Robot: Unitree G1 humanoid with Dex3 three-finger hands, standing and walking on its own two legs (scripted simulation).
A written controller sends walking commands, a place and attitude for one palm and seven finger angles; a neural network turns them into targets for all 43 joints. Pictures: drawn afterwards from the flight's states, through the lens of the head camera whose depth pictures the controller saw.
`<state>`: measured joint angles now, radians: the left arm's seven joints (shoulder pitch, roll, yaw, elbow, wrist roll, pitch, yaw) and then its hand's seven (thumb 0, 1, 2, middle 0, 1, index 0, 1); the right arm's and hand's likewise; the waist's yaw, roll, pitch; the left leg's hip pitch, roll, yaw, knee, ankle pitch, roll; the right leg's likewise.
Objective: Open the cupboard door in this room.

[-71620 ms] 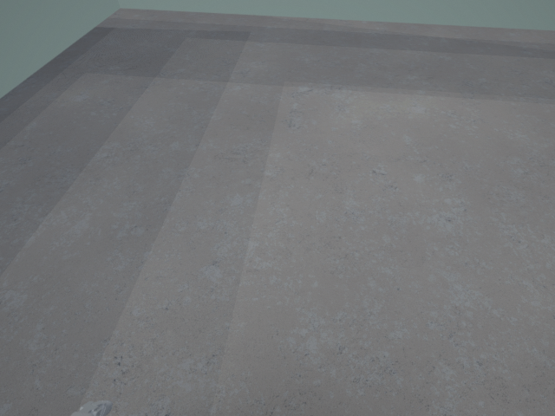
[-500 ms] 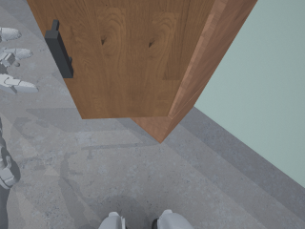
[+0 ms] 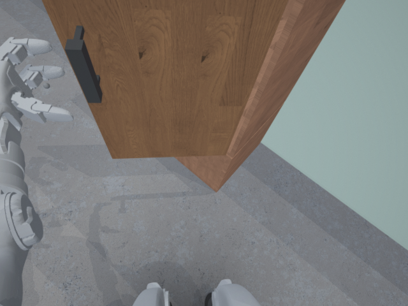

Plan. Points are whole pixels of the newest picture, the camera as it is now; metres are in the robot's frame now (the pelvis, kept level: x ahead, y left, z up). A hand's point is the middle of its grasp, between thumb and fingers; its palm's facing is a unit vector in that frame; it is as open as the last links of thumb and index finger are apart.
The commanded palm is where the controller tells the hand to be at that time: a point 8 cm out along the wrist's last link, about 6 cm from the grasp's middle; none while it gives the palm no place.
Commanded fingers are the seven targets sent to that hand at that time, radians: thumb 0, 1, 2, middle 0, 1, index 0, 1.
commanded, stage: slide the fingers in behind the handle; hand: left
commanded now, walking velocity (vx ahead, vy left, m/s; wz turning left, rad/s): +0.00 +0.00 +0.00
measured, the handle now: (87, 66) +0.55 +0.19 +0.10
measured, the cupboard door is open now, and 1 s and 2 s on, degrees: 46 45 45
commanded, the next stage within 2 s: close the thumb around the handle in 1.22 s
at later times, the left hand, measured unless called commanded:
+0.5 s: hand (61, 83) +0.50 +0.22 +0.10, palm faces +0.05 -1.00 +0.01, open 14.0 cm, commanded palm +0.48 +0.25 +0.10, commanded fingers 0.00 -0.50 0.30 -0.30 -1.20 -0.30 -1.20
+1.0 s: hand (88, 83) +0.50 +0.18 +0.10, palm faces +0.02 -1.00 +0.00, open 14.0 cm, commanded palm +0.48 +0.23 +0.10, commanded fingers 0.00 -0.50 0.30 -0.30 -1.20 -0.30 -1.20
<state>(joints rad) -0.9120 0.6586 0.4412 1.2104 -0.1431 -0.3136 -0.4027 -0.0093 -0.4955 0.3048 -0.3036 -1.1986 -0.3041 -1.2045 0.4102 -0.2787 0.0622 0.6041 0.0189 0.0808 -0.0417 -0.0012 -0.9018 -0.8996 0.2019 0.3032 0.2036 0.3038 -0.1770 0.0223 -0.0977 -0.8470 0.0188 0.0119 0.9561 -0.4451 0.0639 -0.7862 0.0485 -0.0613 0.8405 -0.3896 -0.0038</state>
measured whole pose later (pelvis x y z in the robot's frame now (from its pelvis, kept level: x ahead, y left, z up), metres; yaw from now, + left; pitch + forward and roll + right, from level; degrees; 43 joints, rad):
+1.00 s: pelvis +0.00 -0.01 +0.00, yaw +0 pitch +18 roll -3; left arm -0.89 0.50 0.37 1.16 -0.12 -0.35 -0.24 -0.01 -0.49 0.30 -0.30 -1.20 -0.29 -1.21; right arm 0.39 -0.26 0.04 0.63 0.01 0.05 -0.01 0.00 -0.90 -0.90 0.20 0.30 0.20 0.30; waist -0.16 0.04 -0.10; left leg -0.81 0.02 0.01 0.94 -0.45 0.05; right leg -0.77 0.05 -0.06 0.85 -0.41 -0.02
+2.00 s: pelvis +0.00 -0.02 +0.00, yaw +0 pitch +17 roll -3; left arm -0.89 0.48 0.36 1.17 -0.13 -0.35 -0.25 0.00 0.60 0.79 -0.33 -1.32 -0.33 -1.32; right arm 0.41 -0.27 0.04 0.64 0.01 0.06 -0.02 0.00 -0.90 -0.90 0.20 0.30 0.20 0.30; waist -0.16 0.04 -0.11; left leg -0.80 0.01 0.02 0.93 -0.43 0.04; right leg -0.76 0.05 -0.05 0.85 -0.40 -0.02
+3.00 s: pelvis +0.02 -0.05 +0.03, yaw +2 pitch +5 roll +0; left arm 0.04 -0.06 -0.06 0.08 0.00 -0.08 0.47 0.01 0.62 0.75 -0.31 -1.27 -0.31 -1.31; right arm 0.17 -0.17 0.03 0.52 -0.04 0.10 -0.01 0.00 -0.90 -0.90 0.20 0.30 0.20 0.30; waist -0.02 0.03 -0.12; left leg -0.44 0.00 0.00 0.74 -0.39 0.00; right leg -0.43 0.04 -0.06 0.73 -0.40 -0.06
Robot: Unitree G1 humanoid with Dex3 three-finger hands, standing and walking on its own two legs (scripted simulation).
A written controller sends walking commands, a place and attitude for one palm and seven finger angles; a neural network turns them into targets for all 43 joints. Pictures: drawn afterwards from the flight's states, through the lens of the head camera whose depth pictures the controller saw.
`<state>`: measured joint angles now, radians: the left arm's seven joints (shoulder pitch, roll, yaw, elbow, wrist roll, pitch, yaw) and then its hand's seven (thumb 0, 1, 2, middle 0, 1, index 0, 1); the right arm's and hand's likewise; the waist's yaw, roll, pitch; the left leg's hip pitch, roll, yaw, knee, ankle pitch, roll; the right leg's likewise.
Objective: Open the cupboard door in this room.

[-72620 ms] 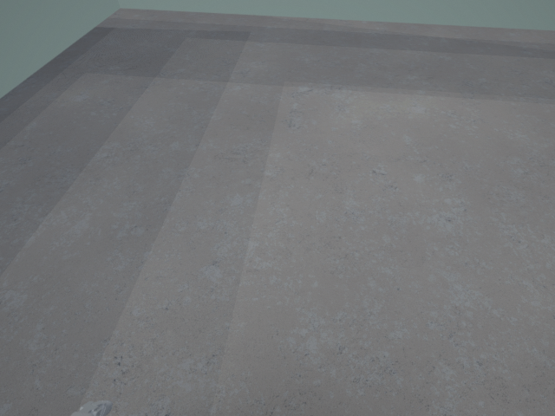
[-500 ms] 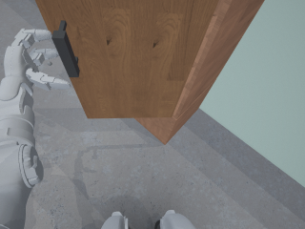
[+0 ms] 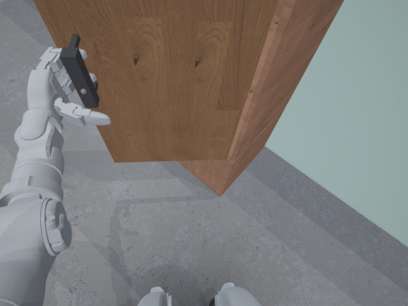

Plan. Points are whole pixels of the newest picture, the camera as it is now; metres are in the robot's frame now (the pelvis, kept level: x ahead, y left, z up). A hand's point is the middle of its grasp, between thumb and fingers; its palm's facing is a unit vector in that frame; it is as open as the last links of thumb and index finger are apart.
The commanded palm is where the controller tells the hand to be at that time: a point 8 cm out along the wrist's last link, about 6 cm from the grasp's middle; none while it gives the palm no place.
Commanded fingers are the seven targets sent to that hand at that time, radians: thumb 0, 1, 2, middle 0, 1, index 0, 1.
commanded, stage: slide the fingers in behind the handle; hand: left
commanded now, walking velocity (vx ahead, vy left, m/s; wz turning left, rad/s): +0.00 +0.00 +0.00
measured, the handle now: (84, 72) +0.55 +0.20 +0.10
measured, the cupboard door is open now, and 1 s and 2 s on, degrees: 45 45 77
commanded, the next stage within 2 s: close the thumb around the handle in 0.22 s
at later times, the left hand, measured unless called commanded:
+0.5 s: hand (84, 92) +0.49 +0.19 +0.11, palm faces +0.02 -1.00 +0.00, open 13.1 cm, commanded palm +0.47 +0.24 +0.10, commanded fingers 0.00 0.06 0.54 -0.34 -1.26 -0.34 -1.26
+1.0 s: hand (87, 92) +0.49 +0.18 +0.11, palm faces +0.00 -1.00 +0.01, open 6.5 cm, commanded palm +0.47 +0.24 +0.10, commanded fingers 0.00 0.90 0.90 -0.40 -1.35 -0.40 -1.35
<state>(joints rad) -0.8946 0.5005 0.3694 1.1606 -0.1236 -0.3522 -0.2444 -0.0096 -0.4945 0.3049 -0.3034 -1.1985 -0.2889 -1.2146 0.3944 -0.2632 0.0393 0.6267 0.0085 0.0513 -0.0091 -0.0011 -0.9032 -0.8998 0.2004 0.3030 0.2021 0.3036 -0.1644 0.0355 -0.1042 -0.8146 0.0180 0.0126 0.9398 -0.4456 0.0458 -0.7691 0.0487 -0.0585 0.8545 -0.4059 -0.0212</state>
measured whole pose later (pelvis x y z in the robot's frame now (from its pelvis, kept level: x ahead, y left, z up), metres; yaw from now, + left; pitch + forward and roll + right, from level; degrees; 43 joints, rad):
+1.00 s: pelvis +0.00 +0.00 +0.00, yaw +0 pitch +17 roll -3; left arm -0.89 0.48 0.36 1.17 -0.13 -0.35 -0.25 0.00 0.60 0.79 -0.33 -1.32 -0.33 -1.32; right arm 0.41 -0.27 0.04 0.64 0.01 0.06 -0.02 0.00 -0.90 -0.90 0.20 0.30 0.20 0.30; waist -0.16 0.04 -0.11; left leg -0.80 0.01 0.02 0.93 -0.43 0.04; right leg -0.76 0.05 -0.05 0.85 -0.40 -0.02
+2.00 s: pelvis +0.01 -0.03 +0.03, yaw +2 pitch +5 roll +0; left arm 0.04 -0.06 -0.06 0.08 0.00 -0.08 0.47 0.01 0.62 0.75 -0.31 -1.27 -0.31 -1.31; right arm 0.17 -0.17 0.03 0.52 -0.04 0.10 -0.01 0.00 -0.90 -0.90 0.20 0.30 0.20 0.30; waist -0.02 0.03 -0.12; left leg -0.44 0.00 0.00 0.74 -0.39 0.00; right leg -0.43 0.04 -0.06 0.73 -0.40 -0.06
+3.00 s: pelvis -0.01 -0.04 +0.02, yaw +3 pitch +4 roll +0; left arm 0.06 -0.09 -0.24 0.06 0.05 -0.09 0.57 0.00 -0.47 0.32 -0.27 -0.87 -0.27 -0.87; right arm 0.19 -0.18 0.02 0.57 -0.05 0.06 -0.01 0.01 -0.90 -0.90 0.20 0.30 0.20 0.30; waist -0.01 0.04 -0.08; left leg -0.48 -0.01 -0.02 0.81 -0.39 0.00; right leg -0.46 0.02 -0.08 0.80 -0.41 -0.06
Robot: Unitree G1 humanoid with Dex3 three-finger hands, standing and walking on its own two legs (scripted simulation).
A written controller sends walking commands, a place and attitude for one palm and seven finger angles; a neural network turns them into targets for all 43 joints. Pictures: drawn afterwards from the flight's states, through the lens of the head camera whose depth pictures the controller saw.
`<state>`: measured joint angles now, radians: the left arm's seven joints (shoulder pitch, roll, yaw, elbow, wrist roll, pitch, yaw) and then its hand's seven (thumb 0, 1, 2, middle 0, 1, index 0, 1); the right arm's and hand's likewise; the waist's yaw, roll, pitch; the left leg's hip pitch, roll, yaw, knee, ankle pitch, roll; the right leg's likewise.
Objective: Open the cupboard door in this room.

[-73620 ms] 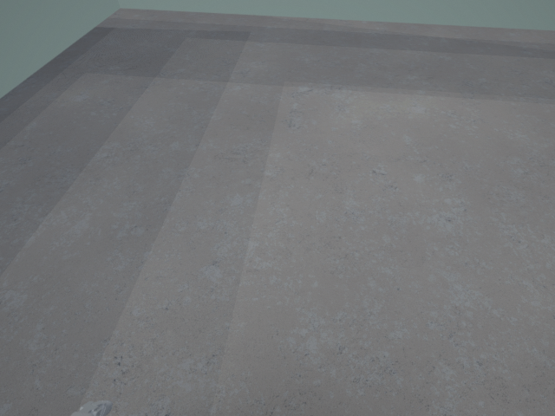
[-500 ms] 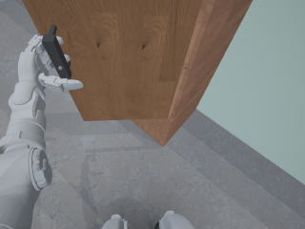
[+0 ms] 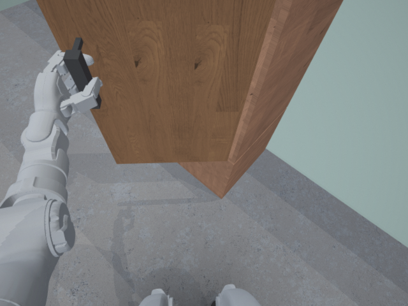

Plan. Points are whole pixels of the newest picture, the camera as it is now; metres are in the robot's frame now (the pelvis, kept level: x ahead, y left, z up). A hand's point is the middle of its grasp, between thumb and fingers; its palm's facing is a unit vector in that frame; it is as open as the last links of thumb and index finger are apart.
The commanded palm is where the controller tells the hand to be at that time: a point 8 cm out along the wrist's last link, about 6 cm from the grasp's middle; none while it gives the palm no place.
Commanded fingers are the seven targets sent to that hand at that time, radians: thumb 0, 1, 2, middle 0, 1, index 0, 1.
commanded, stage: close the thumb around the handle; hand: left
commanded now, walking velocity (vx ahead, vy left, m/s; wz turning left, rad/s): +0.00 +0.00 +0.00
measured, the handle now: (86, 74) +0.56 +0.20 +0.10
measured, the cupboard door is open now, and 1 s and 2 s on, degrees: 45 77 87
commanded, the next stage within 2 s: pull the door open along its arc in 0.02 s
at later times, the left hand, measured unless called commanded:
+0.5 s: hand (93, 114) +0.45 +0.17 +0.10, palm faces +0.00 -1.00 +0.01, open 6.5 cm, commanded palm +0.38 +0.22 +0.10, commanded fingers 0.00 0.90 0.90 -0.40 -1.35 -0.40 -1.35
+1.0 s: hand (135, 175) +0.32 +0.09 +0.11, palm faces +0.41 -0.91 +0.02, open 6.7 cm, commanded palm +0.25 +0.14 +0.10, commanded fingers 0.00 0.90 0.90 -0.40 -1.35 -0.40 -1.35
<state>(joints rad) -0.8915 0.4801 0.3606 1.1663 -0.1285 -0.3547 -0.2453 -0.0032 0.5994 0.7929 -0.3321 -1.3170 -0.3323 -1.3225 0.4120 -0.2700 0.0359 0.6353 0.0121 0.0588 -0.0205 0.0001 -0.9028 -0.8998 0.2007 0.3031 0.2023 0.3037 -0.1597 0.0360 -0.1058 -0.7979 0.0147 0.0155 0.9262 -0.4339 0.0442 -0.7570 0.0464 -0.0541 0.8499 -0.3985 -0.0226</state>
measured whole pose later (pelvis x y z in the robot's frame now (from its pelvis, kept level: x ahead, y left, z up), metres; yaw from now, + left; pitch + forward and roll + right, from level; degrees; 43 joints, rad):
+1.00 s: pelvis +0.02 -0.03 +0.02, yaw +2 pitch +5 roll +0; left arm 0.04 -0.06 -0.06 0.08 0.00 -0.08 0.47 0.01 0.62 0.75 -0.31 -1.27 -0.31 -1.31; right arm 0.17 -0.17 0.03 0.52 -0.04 0.10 -0.01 0.00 -0.90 -0.90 0.20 0.30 0.20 0.30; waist -0.02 0.03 -0.12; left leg -0.44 0.00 0.00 0.74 -0.39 0.00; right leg -0.43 0.04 -0.06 0.73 -0.40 -0.06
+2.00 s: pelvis -0.01 -0.03 +0.02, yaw +3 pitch +4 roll +0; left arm 0.06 -0.09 -0.24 0.06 0.05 -0.09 0.57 0.00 -0.47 0.32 -0.27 -0.87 -0.27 -0.87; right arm 0.19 -0.18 0.02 0.57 -0.05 0.06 -0.01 0.01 -0.90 -0.90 0.20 0.30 0.20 0.30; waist -0.01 0.04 -0.08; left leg -0.48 -0.01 -0.02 0.81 -0.39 0.00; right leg -0.46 0.02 -0.08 0.80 -0.41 -0.06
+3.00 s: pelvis +0.00 -0.02 +0.01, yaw +2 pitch +6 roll +0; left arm 0.48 0.13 -0.13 -0.29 -0.12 -0.20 -0.02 -0.01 -0.50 0.30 -0.19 -0.32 -0.18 -0.32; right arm 0.26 -0.22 0.04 0.44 0.01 -0.07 -0.01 0.01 -0.90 -0.90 0.20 0.30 0.20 0.30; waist 0.00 0.05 -0.09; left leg -0.54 -0.01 0.00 0.88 -0.45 0.02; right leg -0.53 0.02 -0.06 0.88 -0.46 -0.05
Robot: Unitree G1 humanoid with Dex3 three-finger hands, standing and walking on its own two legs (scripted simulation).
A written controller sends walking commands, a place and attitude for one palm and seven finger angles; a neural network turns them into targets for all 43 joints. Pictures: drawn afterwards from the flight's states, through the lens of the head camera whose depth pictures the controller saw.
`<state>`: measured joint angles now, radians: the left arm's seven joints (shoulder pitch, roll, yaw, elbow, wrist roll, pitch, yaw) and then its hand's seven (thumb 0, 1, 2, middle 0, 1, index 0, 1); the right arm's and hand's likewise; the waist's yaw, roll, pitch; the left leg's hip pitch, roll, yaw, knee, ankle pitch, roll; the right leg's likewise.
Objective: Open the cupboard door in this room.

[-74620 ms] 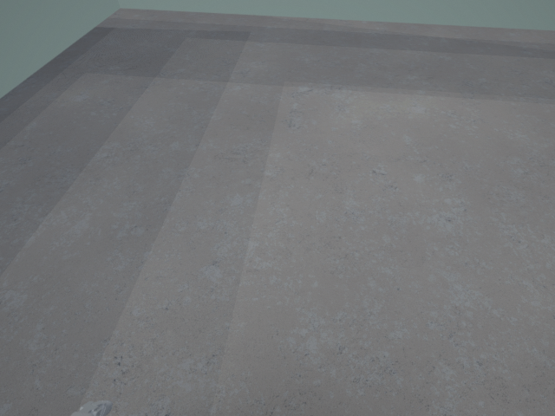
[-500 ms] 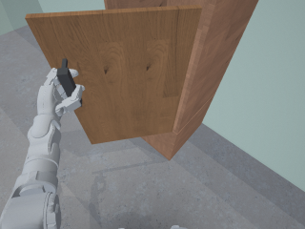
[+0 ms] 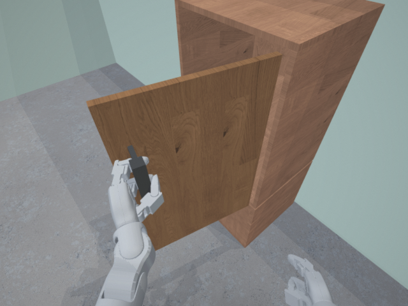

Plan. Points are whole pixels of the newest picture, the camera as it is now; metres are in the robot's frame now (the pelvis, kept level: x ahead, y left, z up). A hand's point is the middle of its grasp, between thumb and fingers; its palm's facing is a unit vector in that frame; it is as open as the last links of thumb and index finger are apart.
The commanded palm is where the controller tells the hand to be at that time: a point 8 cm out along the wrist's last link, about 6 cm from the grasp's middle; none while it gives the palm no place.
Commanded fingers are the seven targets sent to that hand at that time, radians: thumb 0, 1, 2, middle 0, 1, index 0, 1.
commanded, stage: pull the door open along its arc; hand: left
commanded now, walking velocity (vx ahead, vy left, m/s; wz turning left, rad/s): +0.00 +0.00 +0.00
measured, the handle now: (140, 175) +0.36 +0.15 +0.08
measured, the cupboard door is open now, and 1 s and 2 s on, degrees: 77 87 89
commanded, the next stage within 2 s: open thumb and fingers to let go in 0.16 s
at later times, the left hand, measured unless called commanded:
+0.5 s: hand (175, 214) +0.27 +0.07 +0.08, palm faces +0.40 -0.92 +0.00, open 7.2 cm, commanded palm +0.22 +0.11 +0.08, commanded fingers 0.00 -0.01 0.51 -0.34 -1.25 -0.34 -1.25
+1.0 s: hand (175, 212) +0.27 +0.07 +0.08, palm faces +0.34 -0.94 +0.01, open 14.6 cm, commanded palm +0.23 +0.11 +0.08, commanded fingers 0.00 -0.50 0.30 -0.17 -0.40 -0.17 -0.40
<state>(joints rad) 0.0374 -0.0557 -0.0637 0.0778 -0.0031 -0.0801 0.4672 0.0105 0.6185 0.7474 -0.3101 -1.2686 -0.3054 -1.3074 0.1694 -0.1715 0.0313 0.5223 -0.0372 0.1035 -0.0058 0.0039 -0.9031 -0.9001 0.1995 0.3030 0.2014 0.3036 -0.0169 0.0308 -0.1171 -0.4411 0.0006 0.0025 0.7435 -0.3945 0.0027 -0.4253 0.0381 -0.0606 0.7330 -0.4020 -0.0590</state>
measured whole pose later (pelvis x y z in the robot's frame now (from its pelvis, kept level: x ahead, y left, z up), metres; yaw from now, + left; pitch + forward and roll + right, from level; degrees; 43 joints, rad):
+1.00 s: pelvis -0.02 +0.00 -0.01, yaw +1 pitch +4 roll +0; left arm 0.06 -0.09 -0.24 0.06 0.05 -0.09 0.57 0.00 -0.47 0.32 -0.27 -0.87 -0.27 -0.87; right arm 0.19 -0.18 0.02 0.57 -0.05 0.06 -0.01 0.01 -0.90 -0.90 0.20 0.30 0.20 0.30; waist -0.01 0.04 -0.08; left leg -0.48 -0.01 -0.02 0.81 -0.39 0.00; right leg -0.46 0.02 -0.08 0.80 -0.41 -0.06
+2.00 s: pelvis -0.01 +0.01 -0.02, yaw +0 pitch +6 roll +0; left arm 0.48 0.13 -0.13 -0.29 -0.12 -0.20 -0.02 -0.01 -0.50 0.30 -0.19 -0.32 -0.18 -0.32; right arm 0.26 -0.22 0.04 0.44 0.01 -0.07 -0.01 0.01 -0.90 -0.90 0.20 0.30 0.20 0.30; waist 0.00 0.05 -0.09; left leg -0.54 -0.01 0.00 0.88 -0.45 0.02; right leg -0.53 0.02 -0.06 0.88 -0.46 -0.05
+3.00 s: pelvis -0.01 +0.03 -0.01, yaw +1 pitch +3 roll -2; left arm 0.59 0.25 0.12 -0.46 -0.28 -0.09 -0.20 -0.01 -0.46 0.32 -0.16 -0.30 -0.16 -0.30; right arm 0.28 -0.23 0.05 0.47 0.05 -0.16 -0.06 0.01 -0.90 -0.90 0.20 0.30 0.20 0.30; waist 0.03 0.06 -0.11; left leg -0.48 -0.02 -0.01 0.86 -0.44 0.04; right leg -0.44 0.02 -0.08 0.80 -0.42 -0.02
